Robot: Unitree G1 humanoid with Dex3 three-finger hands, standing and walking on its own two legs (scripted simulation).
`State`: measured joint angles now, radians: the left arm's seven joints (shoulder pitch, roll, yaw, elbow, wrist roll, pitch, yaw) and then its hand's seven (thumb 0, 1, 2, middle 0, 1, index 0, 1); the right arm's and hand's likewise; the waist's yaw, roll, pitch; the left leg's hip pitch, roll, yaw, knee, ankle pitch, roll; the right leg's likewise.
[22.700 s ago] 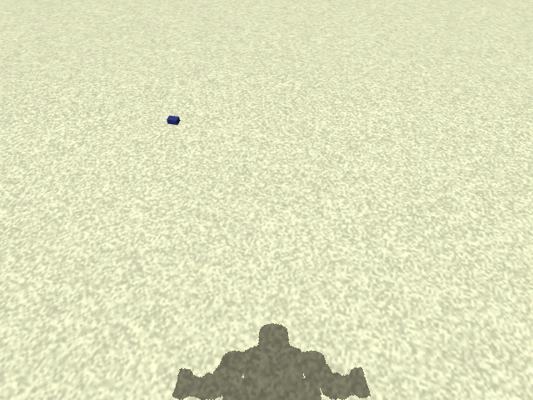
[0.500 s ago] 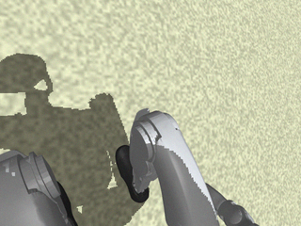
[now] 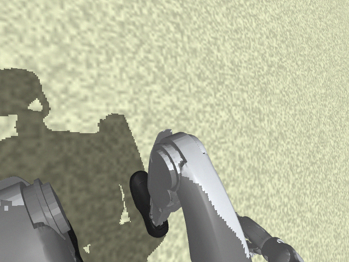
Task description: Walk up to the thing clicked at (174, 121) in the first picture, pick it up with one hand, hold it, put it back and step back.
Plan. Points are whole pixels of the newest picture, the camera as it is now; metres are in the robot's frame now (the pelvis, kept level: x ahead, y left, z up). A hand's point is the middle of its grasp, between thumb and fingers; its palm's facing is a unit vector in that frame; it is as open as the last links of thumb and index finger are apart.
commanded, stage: close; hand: left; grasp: from above
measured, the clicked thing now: out of the picture +0.44 +0.34 -0.28
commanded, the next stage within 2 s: settle in 0.92 s
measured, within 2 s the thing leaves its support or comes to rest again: leaves its support in 1.32 s
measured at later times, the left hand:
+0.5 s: hand out of the picture +0.41 +0.34 -0.25, palm faces -0.51 -0.11 -0.85, open 9.3 cm
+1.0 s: hand out of the picture +0.44 +0.33 -0.25, palm faces -0.47 -0.11 -0.88, open 7.3 cm
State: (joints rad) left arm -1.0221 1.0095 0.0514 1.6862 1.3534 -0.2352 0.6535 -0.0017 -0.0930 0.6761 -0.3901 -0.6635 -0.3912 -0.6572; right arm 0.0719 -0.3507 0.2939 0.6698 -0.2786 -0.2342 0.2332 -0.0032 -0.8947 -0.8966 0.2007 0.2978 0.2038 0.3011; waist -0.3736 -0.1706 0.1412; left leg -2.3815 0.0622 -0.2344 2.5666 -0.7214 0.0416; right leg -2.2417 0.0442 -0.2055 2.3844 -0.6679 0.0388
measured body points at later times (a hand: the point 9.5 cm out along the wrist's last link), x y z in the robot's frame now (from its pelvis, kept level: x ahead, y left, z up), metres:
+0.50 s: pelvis +0.00 -0.01 +0.00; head +0.26 +0.14 +0.33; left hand +0.44 +0.34 -0.20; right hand +0.08 -0.25 -0.07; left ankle +0.06 +0.12 -0.27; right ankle +0.11 -0.11 -0.27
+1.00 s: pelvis +0.00 +0.00 +0.00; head +0.27 +0.14 +0.33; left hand +0.46 +0.33 -0.20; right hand +0.09 -0.25 -0.06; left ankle +0.06 +0.12 -0.27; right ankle +0.11 -0.11 -0.27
